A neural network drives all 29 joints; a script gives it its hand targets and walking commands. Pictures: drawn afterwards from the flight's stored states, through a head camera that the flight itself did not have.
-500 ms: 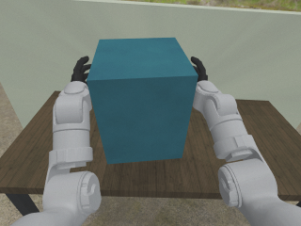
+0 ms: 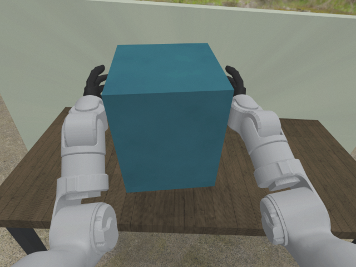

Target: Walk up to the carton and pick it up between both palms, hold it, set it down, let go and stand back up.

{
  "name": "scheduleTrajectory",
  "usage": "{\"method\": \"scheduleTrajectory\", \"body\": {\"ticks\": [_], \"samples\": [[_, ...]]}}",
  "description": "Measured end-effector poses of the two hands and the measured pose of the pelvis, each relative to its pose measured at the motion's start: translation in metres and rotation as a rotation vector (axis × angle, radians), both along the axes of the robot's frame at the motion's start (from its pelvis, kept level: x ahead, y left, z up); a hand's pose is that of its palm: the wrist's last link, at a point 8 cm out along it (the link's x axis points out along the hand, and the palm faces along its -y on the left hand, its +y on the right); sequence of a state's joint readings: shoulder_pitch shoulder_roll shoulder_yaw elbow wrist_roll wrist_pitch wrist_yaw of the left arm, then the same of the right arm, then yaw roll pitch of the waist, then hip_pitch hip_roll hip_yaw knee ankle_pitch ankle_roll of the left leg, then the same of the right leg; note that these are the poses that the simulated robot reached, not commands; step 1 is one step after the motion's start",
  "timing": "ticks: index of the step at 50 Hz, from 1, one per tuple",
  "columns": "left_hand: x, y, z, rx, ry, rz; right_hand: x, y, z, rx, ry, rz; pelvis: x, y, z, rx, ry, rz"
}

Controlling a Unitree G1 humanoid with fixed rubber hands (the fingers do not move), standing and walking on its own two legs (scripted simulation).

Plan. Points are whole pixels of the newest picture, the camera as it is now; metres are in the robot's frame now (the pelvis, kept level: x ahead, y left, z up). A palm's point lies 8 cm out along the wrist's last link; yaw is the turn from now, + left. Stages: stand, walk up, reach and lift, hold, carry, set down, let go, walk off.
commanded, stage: hold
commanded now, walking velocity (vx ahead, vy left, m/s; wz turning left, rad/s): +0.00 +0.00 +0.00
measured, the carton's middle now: (167, 117) +0.38 +0.00 +0.21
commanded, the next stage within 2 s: none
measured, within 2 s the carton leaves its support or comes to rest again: neither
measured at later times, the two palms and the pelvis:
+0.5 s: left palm (94, 101) +0.36 +0.15 +0.26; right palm (235, 102) +0.36 -0.14 +0.26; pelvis -0.01 +0.00 +0.00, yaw -1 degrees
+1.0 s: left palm (94, 104) +0.36 +0.15 +0.25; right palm (235, 104) +0.36 -0.14 +0.25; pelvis +0.00 +0.00 +0.00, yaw +0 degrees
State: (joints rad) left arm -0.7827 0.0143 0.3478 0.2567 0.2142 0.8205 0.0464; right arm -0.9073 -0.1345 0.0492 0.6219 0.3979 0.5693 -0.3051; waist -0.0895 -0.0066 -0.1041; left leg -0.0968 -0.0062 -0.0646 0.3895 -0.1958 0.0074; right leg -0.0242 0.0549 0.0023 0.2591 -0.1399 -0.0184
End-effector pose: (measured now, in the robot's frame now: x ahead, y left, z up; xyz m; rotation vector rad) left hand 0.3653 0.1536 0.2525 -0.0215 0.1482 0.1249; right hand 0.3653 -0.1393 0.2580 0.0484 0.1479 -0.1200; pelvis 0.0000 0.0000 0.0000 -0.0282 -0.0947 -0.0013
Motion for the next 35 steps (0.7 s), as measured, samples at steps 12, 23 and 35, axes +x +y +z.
{"method": "scheduleTrajectory", "body": {"ticks": [12, 23, 35], "samples": [[-0.011, 0.003, 0.002, -0.003, -0.004, -0.003, -0.010, 0.004, 0.002, 0.027, -0.004, 0.004, -0.005, 0.001, 0.000, 0.003, -0.015, 0.000], [-0.004, -0.001, 0.004, 0.010, 0.010, -0.012, -0.006, 0.000, 0.000, 0.017, 0.009, -0.004, -0.011, 0.001, 0.000, 0.007, 0.007, -0.011], [0.000, 0.002, -0.001, -0.001, 0.005, -0.002, 0.000, 0.003, -0.001, 0.002, 0.005, 0.006, -0.004, -0.002, 0.000, 0.004, 0.010, -0.001]]}}
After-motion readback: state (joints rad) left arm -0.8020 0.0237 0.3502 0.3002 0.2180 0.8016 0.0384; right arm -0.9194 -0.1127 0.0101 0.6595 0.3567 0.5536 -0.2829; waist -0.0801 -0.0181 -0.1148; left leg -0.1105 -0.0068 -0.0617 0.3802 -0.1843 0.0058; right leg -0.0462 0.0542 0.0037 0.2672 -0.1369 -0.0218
